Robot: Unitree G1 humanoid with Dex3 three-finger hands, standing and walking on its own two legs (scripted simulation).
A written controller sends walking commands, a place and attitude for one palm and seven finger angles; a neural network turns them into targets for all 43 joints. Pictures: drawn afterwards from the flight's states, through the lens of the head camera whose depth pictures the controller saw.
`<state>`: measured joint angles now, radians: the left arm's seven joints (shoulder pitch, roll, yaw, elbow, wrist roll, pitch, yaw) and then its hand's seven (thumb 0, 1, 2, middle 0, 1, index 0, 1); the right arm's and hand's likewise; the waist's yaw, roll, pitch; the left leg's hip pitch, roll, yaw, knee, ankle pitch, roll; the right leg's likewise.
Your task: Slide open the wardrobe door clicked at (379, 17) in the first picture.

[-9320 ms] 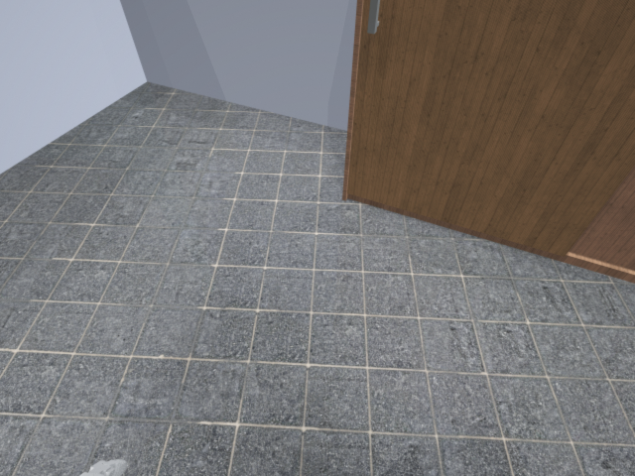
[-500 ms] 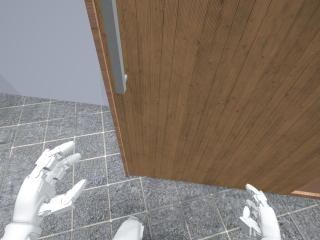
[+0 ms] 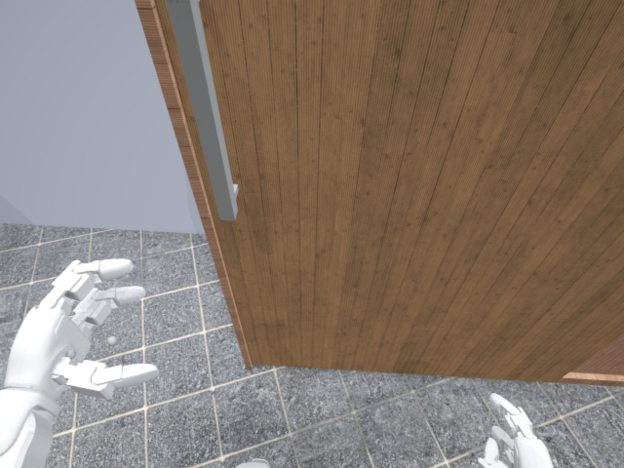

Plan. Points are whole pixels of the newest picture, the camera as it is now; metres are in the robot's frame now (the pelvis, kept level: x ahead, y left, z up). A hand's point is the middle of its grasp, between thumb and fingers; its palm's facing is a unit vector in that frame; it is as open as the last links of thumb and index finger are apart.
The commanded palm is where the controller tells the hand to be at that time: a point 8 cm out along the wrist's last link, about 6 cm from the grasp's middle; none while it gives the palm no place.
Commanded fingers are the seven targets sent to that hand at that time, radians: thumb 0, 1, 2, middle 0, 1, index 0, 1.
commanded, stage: raise the hand with hooked fingers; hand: left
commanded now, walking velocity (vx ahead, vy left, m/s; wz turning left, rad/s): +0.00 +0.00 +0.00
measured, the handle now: (215, 121) +0.49 +0.17 +0.20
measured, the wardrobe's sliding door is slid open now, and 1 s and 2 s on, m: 0.00 0.00 0.00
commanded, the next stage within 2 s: move the hooked fingers beside the handle in 1.04 s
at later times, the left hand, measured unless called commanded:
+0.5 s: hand (68, 271) +0.27 +0.27 +0.16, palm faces +0.07 -0.99 -0.08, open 13.9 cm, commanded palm +0.24 +0.32 +0.17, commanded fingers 0.00 -0.50 0.30 -0.30 -1.20 -0.30 -1.20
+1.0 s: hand (83, 254) +0.28 +0.26 +0.17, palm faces +0.07 -1.00 -0.06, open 14.0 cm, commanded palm +0.25 +0.31 +0.18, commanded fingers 0.00 -0.50 0.30 -0.30 -1.20 -0.30 -1.20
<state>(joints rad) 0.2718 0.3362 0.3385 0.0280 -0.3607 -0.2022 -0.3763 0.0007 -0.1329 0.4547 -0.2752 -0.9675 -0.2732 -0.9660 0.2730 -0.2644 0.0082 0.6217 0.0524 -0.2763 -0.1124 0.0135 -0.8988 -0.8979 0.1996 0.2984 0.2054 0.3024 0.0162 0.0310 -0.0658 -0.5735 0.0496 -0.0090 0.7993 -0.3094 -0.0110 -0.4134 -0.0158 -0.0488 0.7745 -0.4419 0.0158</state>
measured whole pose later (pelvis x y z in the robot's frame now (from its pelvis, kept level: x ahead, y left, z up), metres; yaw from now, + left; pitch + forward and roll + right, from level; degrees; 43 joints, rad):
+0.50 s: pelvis +0.00 +0.00 +0.02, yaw +1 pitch +0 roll -1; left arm -0.01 0.44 0.43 0.16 -0.36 0.01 -0.44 -0.01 -0.49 0.30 -0.30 -1.20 -0.30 -1.19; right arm 0.24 -0.25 0.07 0.62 0.07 -0.26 -0.13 0.01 -0.90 -0.90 0.20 0.30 0.21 0.30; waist 0.04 0.05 -0.03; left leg -0.40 0.04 -0.01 0.62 -0.23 -0.01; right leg -0.23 -0.02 -0.06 0.59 -0.36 0.01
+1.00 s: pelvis +0.01 -0.01 +0.02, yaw +0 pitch +0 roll -1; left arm -0.04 0.43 0.45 0.19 -0.35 0.03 -0.45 -0.01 -0.50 0.30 -0.30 -1.20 -0.30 -1.20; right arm 0.25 -0.26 0.05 0.62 0.07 -0.24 -0.13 0.01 -0.90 -0.90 0.20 0.30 0.21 0.30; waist 0.04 0.05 -0.03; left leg -0.35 0.05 0.00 0.57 -0.22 -0.02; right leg -0.20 -0.01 -0.05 0.55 -0.35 0.00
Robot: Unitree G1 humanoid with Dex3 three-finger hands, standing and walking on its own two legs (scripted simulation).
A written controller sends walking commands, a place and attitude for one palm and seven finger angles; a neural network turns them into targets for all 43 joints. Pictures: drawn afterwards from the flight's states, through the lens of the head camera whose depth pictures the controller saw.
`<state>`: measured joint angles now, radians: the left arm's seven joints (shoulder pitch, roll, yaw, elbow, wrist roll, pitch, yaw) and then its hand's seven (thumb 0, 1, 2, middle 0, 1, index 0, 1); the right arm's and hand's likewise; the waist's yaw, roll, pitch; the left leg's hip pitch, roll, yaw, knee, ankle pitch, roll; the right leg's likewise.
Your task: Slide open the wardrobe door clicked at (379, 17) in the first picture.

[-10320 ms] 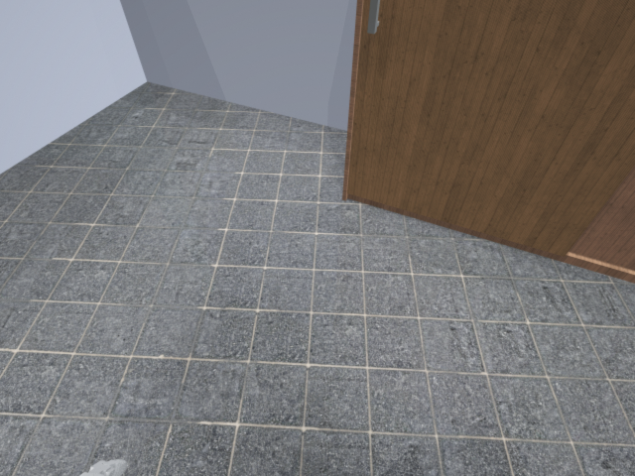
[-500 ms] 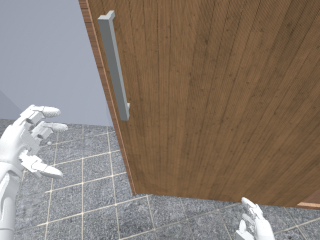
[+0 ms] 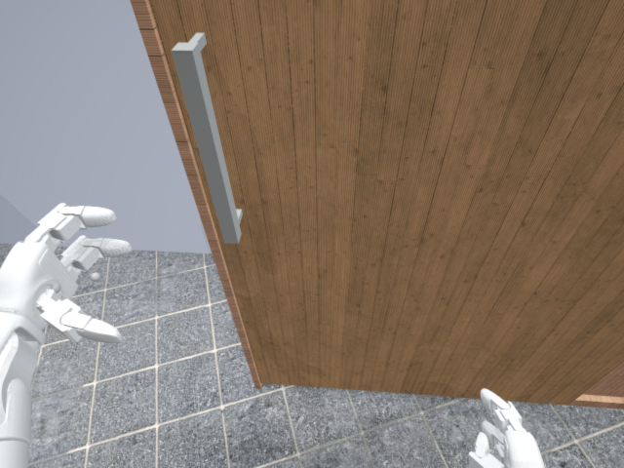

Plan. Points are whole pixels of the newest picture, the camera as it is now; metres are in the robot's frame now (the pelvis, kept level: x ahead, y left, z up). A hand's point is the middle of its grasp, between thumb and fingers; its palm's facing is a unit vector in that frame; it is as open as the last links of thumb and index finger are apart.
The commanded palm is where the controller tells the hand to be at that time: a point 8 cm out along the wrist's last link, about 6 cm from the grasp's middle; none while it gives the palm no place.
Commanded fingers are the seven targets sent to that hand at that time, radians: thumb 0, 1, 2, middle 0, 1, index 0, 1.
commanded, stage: raise the hand with hooked fingers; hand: left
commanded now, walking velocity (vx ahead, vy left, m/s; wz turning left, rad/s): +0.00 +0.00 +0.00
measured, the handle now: (218, 153) +0.48 +0.18 +0.17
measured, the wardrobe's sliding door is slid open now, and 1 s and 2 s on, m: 0.00 0.00 0.00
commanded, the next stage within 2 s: move the hooked fingers beside the handle in 0.04 s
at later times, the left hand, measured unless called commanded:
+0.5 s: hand (104, 263) +0.30 +0.28 +0.14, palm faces +0.05 -1.00 -0.02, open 14.0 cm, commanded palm +0.27 +0.32 +0.15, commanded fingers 0.00 -0.50 0.30 -0.30 -1.20 -0.30 -1.20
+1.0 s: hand (144, 234) +0.35 +0.25 +0.13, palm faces +0.03 -1.00 -0.01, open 14.0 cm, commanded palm +0.32 +0.31 +0.14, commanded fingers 0.00 -0.50 0.30 -0.30 -1.20 -0.30 -1.20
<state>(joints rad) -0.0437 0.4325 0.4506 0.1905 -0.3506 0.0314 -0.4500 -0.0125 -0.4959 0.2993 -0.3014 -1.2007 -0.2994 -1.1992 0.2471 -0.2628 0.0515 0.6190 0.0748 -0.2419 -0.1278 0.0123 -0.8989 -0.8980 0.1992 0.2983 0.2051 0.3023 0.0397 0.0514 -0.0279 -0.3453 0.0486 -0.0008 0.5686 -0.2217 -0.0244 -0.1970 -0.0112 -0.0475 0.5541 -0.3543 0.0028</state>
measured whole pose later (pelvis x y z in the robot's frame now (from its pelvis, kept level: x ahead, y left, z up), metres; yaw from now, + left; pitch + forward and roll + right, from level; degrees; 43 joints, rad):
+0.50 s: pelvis -0.01 +0.00 +0.00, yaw +0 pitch +1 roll -1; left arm -0.18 0.45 0.44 0.37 -0.33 0.01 -0.47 -0.01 -0.50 0.30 -0.30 -1.20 -0.30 -1.20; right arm 0.25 -0.27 0.05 0.63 0.08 -0.22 -0.14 0.01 -0.90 -0.90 0.20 0.30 0.21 0.30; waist 0.03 0.05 -0.03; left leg -0.38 0.05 -0.01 0.58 -0.22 -0.02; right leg -0.23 -0.01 -0.05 0.57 -0.35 0.00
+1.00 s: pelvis +0.00 +0.01 +0.00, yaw -1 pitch +2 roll -1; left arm -0.35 0.42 0.38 0.49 -0.27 0.00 -0.37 -0.01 -0.50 0.30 -0.30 -1.20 -0.30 -1.20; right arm 0.27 -0.25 0.05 0.64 0.07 -0.17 -0.12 0.01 -0.90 -0.90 0.20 0.30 0.21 0.30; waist 0.00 0.04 -0.03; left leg -0.41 0.05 0.01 0.60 -0.23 -0.01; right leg -0.27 -0.02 -0.03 0.58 -0.35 0.01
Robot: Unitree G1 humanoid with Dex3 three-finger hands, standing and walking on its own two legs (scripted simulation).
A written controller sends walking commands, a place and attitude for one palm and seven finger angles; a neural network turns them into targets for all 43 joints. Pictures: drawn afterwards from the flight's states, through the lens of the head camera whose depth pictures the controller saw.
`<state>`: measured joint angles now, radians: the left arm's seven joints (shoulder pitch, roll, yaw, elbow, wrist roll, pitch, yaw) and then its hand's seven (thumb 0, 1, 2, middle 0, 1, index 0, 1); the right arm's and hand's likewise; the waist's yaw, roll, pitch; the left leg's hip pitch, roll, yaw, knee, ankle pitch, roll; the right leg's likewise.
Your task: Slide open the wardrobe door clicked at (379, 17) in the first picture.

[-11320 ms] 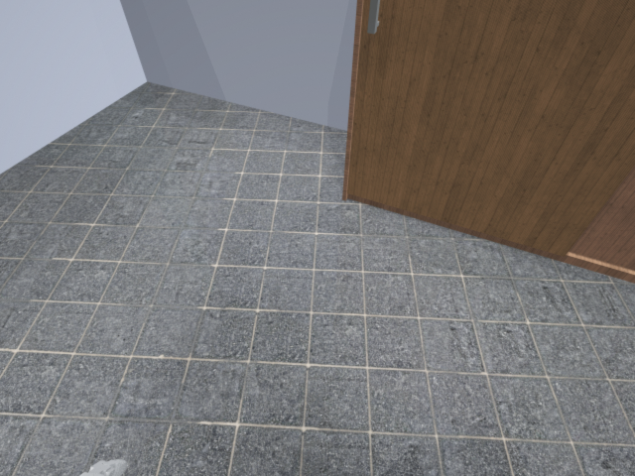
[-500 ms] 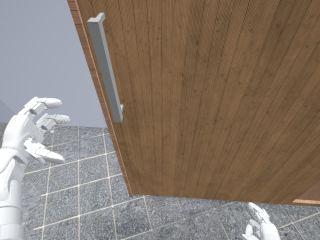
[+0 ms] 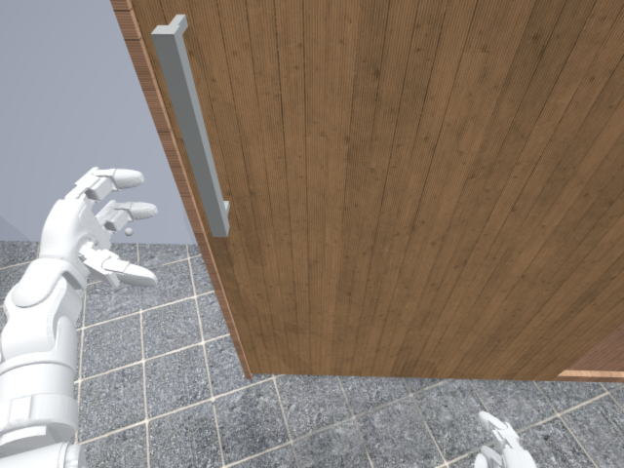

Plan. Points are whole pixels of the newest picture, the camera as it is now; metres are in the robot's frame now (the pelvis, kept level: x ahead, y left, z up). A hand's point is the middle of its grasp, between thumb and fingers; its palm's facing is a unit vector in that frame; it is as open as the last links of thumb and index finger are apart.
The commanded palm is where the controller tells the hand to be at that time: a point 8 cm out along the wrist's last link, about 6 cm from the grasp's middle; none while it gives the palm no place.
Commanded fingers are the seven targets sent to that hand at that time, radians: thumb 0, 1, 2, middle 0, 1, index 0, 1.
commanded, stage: move the hooked fingers beside the handle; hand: left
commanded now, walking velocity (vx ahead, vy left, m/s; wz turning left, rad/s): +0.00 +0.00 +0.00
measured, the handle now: (203, 143) +0.48 +0.18 +0.18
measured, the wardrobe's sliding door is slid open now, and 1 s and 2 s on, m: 0.00 0.00 0.00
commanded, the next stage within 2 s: feel for the door with the fingertips in 1.54 s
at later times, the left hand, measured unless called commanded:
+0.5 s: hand (144, 211) +0.39 +0.24 +0.14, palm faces +0.05 -1.00 +0.00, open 14.0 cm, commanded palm +0.36 +0.29 +0.14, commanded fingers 0.00 -0.50 0.30 -0.30 -1.20 -0.30 -1.20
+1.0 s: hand (150, 204) +0.41 +0.24 +0.13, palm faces +0.04 -1.00 +0.01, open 14.0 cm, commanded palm +0.38 +0.29 +0.13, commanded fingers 0.00 -0.50 0.30 -0.30 -1.20 -0.30 -1.20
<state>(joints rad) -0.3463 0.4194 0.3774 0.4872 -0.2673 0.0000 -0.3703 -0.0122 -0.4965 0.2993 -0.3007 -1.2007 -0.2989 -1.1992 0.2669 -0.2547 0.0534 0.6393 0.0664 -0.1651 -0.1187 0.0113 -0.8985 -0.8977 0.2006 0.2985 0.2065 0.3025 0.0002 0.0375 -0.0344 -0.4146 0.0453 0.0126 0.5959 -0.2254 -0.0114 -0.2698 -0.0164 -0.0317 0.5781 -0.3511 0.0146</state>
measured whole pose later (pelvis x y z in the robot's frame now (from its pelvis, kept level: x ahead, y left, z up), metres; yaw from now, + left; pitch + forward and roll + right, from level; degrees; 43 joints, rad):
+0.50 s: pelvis +0.01 -0.01 +0.00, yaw +0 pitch +4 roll -1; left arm -0.47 0.44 0.38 0.65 -0.25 -0.05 -0.36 -0.01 -0.50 0.30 -0.30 -1.20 -0.30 -1.20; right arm 0.29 -0.27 0.03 0.65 0.06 -0.11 -0.11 0.01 -0.90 -0.90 0.20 0.30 0.21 0.30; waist -0.02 0.03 -0.05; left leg -0.46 0.06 0.01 0.63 -0.25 -0.02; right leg -0.31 -0.01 -0.03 0.61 -0.37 0.01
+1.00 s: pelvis +0.00 +0.00 -0.01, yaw -2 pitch +6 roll -1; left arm -0.52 0.47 0.41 0.74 -0.24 -0.11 -0.37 -0.01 -0.50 0.30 -0.30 -1.20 -0.30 -1.20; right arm 0.35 -0.27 0.02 0.64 0.06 -0.06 -0.09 0.01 -0.90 -0.90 0.20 0.30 0.21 0.30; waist -0.05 0.03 -0.07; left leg -0.51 0.07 0.03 0.67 -0.27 -0.01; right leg -0.37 0.00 -0.01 0.65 -0.38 0.01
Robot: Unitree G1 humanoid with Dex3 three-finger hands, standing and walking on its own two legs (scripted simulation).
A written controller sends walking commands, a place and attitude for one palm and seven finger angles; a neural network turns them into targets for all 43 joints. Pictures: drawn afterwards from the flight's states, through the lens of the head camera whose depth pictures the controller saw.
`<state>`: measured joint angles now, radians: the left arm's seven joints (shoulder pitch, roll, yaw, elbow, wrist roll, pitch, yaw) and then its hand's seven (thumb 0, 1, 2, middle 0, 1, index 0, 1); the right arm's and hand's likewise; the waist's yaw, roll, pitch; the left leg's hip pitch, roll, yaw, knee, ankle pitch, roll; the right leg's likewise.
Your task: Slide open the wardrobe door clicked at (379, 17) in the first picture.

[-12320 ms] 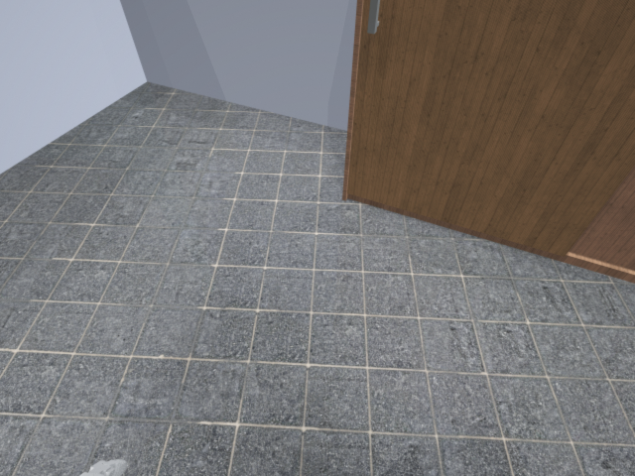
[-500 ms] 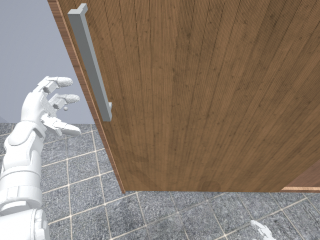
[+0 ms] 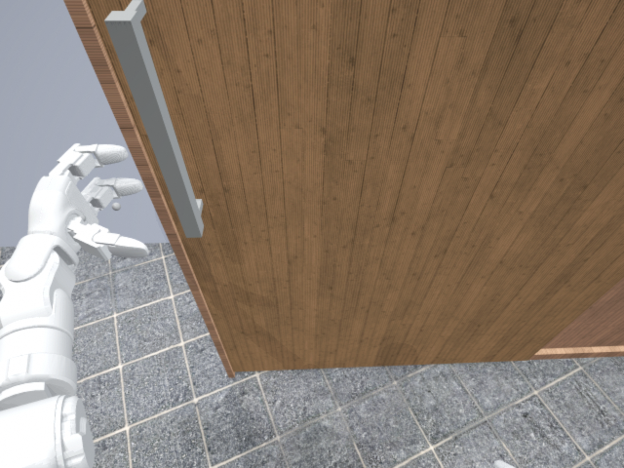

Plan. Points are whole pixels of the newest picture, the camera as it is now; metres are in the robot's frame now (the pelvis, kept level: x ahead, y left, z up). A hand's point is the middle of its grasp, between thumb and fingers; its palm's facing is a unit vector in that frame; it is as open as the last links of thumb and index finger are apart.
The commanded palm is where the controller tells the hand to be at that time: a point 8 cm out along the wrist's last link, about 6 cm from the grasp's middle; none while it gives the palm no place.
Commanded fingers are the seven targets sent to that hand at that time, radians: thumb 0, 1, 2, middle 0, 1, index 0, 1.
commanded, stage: move the hooked fingers beside the handle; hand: left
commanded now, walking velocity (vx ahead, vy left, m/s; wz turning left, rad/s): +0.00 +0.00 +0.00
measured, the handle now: (171, 140) +0.47 +0.19 +0.18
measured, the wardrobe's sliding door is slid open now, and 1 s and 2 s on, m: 0.00 0.00 0.00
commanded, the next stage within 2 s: feel for the door with the fingertips in 0.54 s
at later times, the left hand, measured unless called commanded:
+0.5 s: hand (132, 204) +0.40 +0.23 +0.14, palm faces +0.06 -1.00 +0.00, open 14.0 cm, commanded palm +0.37 +0.29 +0.14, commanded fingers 0.00 -0.50 0.30 -0.30 -1.20 -0.30 -1.20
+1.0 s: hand (150, 206) +0.40 +0.21 +0.13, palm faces +0.05 -1.00 +0.00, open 14.0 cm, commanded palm +0.37 +0.26 +0.14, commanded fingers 0.00 -0.50 0.30 -0.30 -1.20 -0.30 -1.20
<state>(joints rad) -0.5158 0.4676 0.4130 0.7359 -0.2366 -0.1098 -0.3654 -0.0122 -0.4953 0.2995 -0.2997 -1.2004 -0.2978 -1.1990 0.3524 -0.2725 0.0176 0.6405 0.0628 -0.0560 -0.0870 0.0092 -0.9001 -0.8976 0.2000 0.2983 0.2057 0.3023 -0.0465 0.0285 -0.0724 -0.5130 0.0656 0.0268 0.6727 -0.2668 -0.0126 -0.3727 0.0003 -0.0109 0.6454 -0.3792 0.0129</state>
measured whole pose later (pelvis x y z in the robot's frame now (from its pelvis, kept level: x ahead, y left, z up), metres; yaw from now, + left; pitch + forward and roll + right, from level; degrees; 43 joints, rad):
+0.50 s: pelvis -0.01 +0.00 +0.00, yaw +1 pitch +6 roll -1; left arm -0.58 0.42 0.33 0.75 -0.21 -0.10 -0.29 -0.01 -0.50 0.30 -0.30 -1.20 -0.30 -1.20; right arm 0.29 -0.26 0.04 0.63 0.06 -0.07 -0.09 0.01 -0.90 -0.90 0.20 0.30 0.21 0.30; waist -0.03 0.03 -0.06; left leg -0.52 0.05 0.01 0.68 -0.26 -0.01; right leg -0.38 -0.01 -0.03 0.66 -0.38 0.01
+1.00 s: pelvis +0.00 +0.00 +0.00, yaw +1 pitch +6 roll -1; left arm -0.51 0.37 0.31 0.64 -0.22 -0.08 -0.27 -0.01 -0.50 0.30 -0.30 -1.20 -0.30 -1.20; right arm 0.31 -0.27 0.01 0.65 0.06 -0.06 -0.09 0.01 -0.90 -0.90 0.20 0.30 0.20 0.30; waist -0.03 0.04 -0.07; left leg -0.50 0.06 0.01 0.67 -0.27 -0.02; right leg -0.35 0.00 -0.03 0.65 -0.39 0.01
